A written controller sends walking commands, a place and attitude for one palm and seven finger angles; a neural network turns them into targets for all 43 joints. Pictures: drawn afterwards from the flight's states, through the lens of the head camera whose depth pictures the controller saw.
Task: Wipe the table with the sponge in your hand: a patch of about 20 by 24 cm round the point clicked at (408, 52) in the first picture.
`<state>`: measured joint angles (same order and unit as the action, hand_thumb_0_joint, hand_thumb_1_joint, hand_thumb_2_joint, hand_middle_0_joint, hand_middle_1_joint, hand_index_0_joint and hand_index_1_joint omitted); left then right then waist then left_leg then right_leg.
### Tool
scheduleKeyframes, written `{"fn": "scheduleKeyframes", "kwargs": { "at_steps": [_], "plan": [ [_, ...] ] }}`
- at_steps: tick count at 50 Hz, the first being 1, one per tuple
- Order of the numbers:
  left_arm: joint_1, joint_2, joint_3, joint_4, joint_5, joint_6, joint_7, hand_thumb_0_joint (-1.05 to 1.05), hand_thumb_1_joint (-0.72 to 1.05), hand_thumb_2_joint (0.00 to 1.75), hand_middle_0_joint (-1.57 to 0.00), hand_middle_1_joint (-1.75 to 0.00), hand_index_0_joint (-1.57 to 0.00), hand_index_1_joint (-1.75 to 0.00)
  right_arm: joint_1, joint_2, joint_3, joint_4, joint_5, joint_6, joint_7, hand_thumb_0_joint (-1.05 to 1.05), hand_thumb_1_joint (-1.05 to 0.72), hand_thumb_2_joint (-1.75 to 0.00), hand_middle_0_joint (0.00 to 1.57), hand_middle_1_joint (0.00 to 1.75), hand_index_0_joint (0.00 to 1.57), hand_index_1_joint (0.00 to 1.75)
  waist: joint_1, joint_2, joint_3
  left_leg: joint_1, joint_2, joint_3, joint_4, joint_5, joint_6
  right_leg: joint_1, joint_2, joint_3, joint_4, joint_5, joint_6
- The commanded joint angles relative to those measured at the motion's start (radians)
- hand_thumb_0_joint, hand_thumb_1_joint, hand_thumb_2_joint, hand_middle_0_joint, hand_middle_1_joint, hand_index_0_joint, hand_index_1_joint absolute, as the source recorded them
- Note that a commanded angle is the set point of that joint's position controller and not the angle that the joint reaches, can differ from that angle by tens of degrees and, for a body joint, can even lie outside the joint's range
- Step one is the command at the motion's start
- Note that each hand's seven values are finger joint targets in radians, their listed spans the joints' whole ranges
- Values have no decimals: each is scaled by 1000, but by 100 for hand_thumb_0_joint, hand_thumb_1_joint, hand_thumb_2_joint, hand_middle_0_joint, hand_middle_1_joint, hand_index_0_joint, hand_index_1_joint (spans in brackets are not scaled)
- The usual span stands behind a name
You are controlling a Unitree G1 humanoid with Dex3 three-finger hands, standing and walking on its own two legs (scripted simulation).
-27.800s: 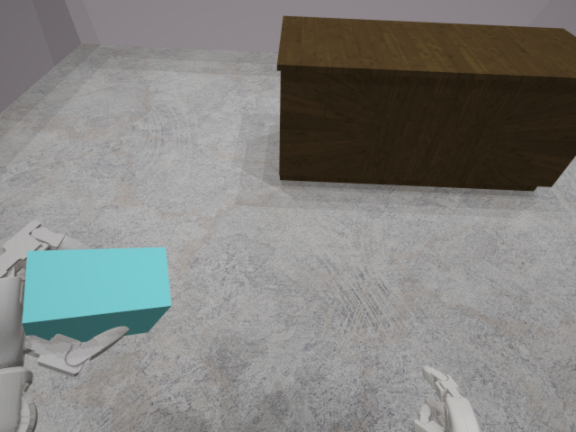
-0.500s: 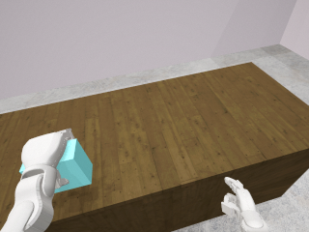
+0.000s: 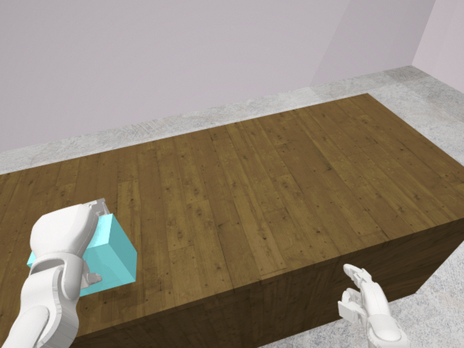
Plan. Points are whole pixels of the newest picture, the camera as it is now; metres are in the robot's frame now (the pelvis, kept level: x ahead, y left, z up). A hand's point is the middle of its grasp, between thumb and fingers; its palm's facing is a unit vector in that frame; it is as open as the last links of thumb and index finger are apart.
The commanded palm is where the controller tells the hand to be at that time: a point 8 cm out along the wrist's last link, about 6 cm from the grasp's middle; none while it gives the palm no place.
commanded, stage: move the sponge above the wiping area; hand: left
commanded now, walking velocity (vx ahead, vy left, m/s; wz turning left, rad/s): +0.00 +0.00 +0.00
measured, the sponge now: (94, 263) +0.21 +0.30 +0.04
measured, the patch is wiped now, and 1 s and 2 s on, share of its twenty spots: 0.00 0.00 0.00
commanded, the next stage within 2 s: none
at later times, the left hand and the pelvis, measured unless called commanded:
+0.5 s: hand (79, 254) +0.21 +0.31 +0.07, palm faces +0.01 -0.08 -1.00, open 10.4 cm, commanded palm +0.18 +0.30 +0.13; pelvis +0.00 +0.01 +0.00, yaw +0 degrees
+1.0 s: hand (82, 258) +0.22 +0.31 +0.05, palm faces -0.02 -0.08 -1.00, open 10.4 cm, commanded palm +0.19 +0.31 +0.11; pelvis -0.01 +0.01 +0.00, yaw +0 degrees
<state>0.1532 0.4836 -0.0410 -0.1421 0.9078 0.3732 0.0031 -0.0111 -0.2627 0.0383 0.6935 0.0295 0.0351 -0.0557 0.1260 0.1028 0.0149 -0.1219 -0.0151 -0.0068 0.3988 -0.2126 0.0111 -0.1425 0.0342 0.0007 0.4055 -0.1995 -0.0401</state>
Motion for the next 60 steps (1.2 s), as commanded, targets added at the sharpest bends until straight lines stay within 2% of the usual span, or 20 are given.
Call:
{"fn": "scheduleKeyframes", "kwargs": {
  "at_steps": [1, 5, 7, 15, 24, 25, 26, 28, 29, 30, 37, 40, 42, 45, 49, 50, 51, 55, 56, 60],
  "plan": [
    [-179, 247, 180, -180, 24, -2, 49, 0, 10, 130, -120, -160, -120, -160, -223, -89, -31, -183, 2, -55, -11, 0, -90, -90, 20, 30, 20, 30, 5, -43, -182, 16, -25, -77, -23, 213, 26, 73, -27, 148, -70, 138, -40],
    [-156, 298, 231, -176, 12, -29, 53, 0, 10, 130, -120, -160, -120, -160, -210, -98, -38, -175, 3, -58, -16, 0, -90, -90, 20, 30, 20, 30, 3, -48, -174, 23, -26, -78, -13, 201, 28, 58, -23, 175, -78, 132, -41],
    [-182, 254, 190, -154, 11, -48, 48, 0, 10, 130, -120, -160, -120, -160, -194, -93, -40, -173, 5, -64, -18, 0, -90, -90, 20, 30, 20, 30, -13, -65, -168, 20, -23, -75, -10, 189, 28, 41, -27, 149, -81, 115, -34],
    [-239, 287, 215, -172, 24, -126, 79, 0, 10, 130, -120, -160, -120, -160, -179, -93, -52, -162, -2, -94, -29, 0, -90, -90, 20, 30, 20, 30, -5, -6, -181, 41, -20, -86, -18, 163, 27, 14, -17, 160, -87, 63, -44],
    [-156, 221, 181, -92, 31, -78, 109, 0, 10, 130, -120, -160, -120, -160, -185, -92, -56, -151, 1, -81, -15, 0, -90, -90, 20, 30, 20, 30, 7, -49, -182, 7, -13, -90, -39, 188, 15, 37, -25, 122, -70, 94, -39],
    [-170, 277, 232, -97, 29, -71, 113, 0, 10, 130, -120, -160, -120, -160, -195, -100, -52, -149, 3, -78, -16, 0, -90, -90, 20, 30, 20, 30, 10, -35, -169, 4, -15, -93, -43, 164, 15, 37, -16, 148, -74, 73, -47],
    [-158, 206, 171, -94, 25, -65, 107, 0, 10, 130, -120, -160, -120, -160, -188, -88, -51, -159, 4, -77, -16, 0, -90, -90, 20, 30, 20, 30, 1, -46, -179, -6, -13, -85, -45, 161, 19, 47, -22, 113, -68, 68, -38],
    [-197, 242, 186, -60, 38, -61, 103, 0, 10, 130, -120, -160, -120, -160, -191, -95, -50, -148, 4, -73, -18, 0, -90, -90, 20, 30, 20, 30, 1, -60, -171, -5, -15, -90, -46, 149, 16, 29, -21, 122, -76, 53, -39],
    [-198, 213, 159, -66, 36, -64, 99, 0, 10, 130, -120, -160, -120, -160, -187, -92, -53, -153, 5, -73, -19, 0, -90, -90, 20, 30, 20, 30, -4, -58, -166, -2, -15, -85, -44, 150, 18, 26, -23, 116, -77, 56, -36],
    [-214, 265, 203, -97, 34, -72, 102, 0, 10, 130, -120, -160, -120, -160, -191, -97, -51, -155, 5, -78, -21, 0, -90, -90, 20, 30, 20, 30, 0, -38, -175, 6, -16, -93, -46, 138, 19, 31, -12, 140, -77, 44, -44],
    [-256, 174, 112, -106, 58, -123, 110, 0, 10, 130, -120, -160, -120, -160, -165, -79, -56, -152, -4, -95, -16, 0, -90, -90, 20, 30, 20, 30, -11, -2, -202, 26, -7, -101, -37, 167, 16, 3, -11, 109, -62, 72, -44],
    [-250, 238, 179, -90, 61, -115, 132, 0, 10, 130, -120, -160, -120, -160, -167, -90, -59, -144, -2, -87, -15, 0, -90, -90, 20, 30, 20, 30, 3, -6, -193, 9, -4, -114, -53, 137, 11, 10, -3, 129, -61, 47, -50],
    [-247, 166, 116, -76, 67, -104, 139, 0, 10, 130, -120, -160, -120, -160, -168, -79, -57, -150, 0, -88, -11, 0, -90, -90, 20, 30, 20, 30, -2, -13, -196, 3, -4, -106, -49, 161, 7, 10, -9, 101, -52, 65, -46],
    [-252, 223, 169, -62, 67, -81, 151, 0, 10, 130, -120, -160, -120, -160, -178, -91, -58, -142, 3, -76, -12, 0, -90, -90, 20, 30, 20, 30, 7, -13, -195, -3, -7, -106, -57, 142, 7, 22, -3, 127, -57, 50, -52],
    [-216, 188, 138, -10, 63, -62, 142, 0, 10, 130, -120, -160, -120, -160, -173, -90, -58, -142, 3, -69, -12, 0, -90, -90, 20, 30, 20, 30, 2, -55, -206, -7, -11, -96, -48, 170, 10, 34, -14, 106, -60, 78, -44],
    [-214, 248, 193, -25, 59, -63, 144, 0, 10, 130, -120, -160, -120, -160, -177, -99, -56, -138, 4, -66, -13, 0, -90, -90, 20, 30, 20, 30, 7, -27, -196, -7, -14, -99, -49, 157, 11, 40, -6, 132, -63, 67, -52],
    [-245, 180, 123, -28, 67, -63, 134, 0, 10, 130, -120, -160, -120, -160, -184, -87, -51, -145, 4, -66, -12, 0, -90, -90, 20, 30, 20, 30, -5, -22, -201, -7, -14, -93, -48, 161, 12, 34, -10, 104, -58, 76, -46],
    [-230, 227, 167, -23, 58, -89, 131, 0, 10, 130, -120, -160, -120, -160, -164, -97, -60, -141, 3, -72, -13, 0, -90, -90, 20, 30, 20, 30, -1, -30, -193, 3, -15, -102, -40, 159, 15, 21, -4, 131, -66, 72, -50],
    [-225, 183, 132, -13, 58, -95, 130, 0, 10, 130, -120, -160, -120, -160, -162, -87, -60, -147, 2, -74, -14, 0, -90, -90, 20, 30, 20, 30, -6, -35, -201, -2, -15, -91, -36, 159, 20, 25, -9, 106, -61, 77, -45],
    [-264, 266, 201, -6, 70, -128, 147, 0, 10, 130, -120, -160, -120, -160, -151, -101, -65, -132, -1, -77, -19, 0, -90, -90, 20, 30, 20, 30, -2, -24, -193, 2, -19, -100, -26, 157, 18, 7, -5, 141, -67, 71, -52]
  ]
}}
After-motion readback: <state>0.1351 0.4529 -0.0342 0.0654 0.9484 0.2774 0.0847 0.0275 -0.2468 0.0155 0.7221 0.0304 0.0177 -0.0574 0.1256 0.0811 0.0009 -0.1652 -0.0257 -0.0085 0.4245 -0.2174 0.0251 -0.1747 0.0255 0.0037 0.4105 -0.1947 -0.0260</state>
